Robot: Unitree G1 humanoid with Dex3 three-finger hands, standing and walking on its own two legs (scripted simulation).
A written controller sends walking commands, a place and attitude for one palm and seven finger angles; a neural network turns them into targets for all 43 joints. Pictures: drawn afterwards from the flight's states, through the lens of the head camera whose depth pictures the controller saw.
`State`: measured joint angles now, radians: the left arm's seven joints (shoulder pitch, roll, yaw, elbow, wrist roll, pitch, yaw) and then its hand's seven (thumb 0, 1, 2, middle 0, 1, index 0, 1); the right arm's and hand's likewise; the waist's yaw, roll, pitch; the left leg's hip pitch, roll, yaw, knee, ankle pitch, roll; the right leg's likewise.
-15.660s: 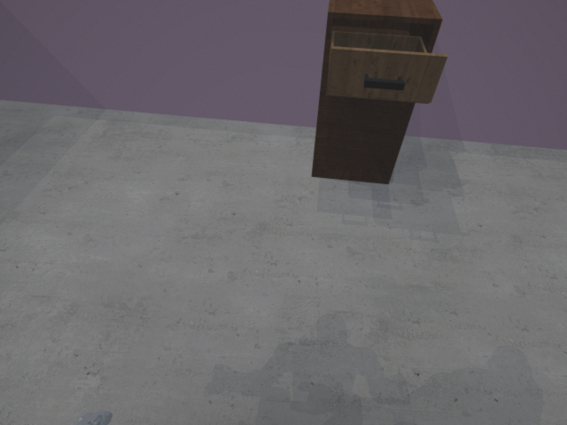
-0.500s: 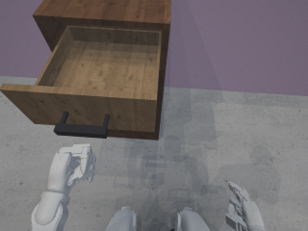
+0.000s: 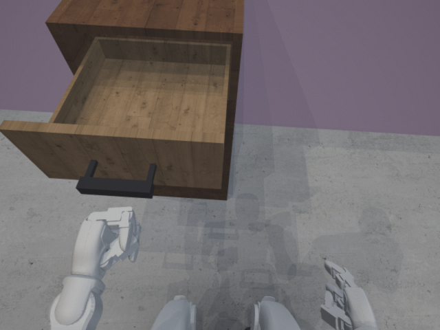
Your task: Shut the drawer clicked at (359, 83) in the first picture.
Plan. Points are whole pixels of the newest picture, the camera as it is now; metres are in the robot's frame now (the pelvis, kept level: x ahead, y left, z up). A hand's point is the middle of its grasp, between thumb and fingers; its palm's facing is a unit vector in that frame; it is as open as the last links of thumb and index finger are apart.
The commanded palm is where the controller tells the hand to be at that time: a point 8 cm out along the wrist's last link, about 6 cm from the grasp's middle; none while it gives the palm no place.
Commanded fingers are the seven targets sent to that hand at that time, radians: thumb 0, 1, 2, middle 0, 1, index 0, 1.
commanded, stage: push the drawer shut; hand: left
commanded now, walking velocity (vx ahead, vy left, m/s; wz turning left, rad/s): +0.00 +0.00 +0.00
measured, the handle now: (119, 177) +0.37 +0.20 +0.04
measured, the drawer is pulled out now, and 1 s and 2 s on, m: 0.27 0.20 0.07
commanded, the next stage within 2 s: none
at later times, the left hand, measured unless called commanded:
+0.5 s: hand (140, 217) +0.30 +0.15 +0.04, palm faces -0.05 -1.00 -0.05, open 3.2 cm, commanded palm +0.29 +0.21 +0.04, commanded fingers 0.00 0.90 0.90 -1.40 -1.60 -1.40 -1.60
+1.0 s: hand (147, 183) +0.36 +0.15 +0.04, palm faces -0.05 -1.00 -0.05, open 3.3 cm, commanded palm +0.35 +0.20 +0.04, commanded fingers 0.00 0.90 0.90 -1.40 -1.60 -1.40 -1.60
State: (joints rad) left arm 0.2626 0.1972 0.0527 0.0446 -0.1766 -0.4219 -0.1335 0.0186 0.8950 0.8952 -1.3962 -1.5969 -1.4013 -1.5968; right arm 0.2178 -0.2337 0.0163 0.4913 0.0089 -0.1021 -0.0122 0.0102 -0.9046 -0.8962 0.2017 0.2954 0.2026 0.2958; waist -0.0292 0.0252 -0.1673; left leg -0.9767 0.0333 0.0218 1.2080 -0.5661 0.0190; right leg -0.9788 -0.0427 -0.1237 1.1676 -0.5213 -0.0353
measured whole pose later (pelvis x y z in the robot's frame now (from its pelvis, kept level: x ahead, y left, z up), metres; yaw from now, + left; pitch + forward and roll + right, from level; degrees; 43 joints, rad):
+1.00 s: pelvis -0.01 +0.00 +0.00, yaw +0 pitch +20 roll -1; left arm -0.28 0.24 0.15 0.55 -0.16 -0.43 -0.14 0.05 0.85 0.91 -1.40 -1.60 -1.40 -1.60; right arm 0.24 -0.25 0.03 0.60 0.01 -0.07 -0.02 0.01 -0.91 -0.90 0.20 0.30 0.20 0.30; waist -0.07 0.02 -0.15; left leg -0.99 0.03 0.03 1.17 -0.52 0.02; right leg -1.00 -0.04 -0.12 1.13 -0.47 -0.04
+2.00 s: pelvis -0.01 +0.01 -0.01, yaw -2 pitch +25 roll -2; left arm -0.81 0.40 0.35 1.10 -0.07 -0.51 -0.16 0.04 0.81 0.89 -1.40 -1.60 -1.40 -1.60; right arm 0.33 -0.26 0.03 0.64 -0.02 0.04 0.01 0.00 -0.91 -0.90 0.20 0.30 0.20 0.30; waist -0.17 0.03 -0.13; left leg -1.12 0.05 0.04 1.21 -0.53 0.03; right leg -1.12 -0.02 -0.10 1.15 -0.46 -0.03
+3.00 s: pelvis -0.03 +0.01 -0.03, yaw -3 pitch +32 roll -6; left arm -1.27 0.67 0.35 1.36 0.04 -0.38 -0.14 0.02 0.59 0.91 -1.40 -1.60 -1.40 -1.60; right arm 0.38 -0.26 0.10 0.64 -0.07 0.03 0.02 0.00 -0.91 -0.90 0.20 0.30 0.20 0.30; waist -0.30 0.04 -0.11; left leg -1.37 0.06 -0.03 1.33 -0.52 0.04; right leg -1.33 -0.02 -0.16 1.21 -0.44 -0.03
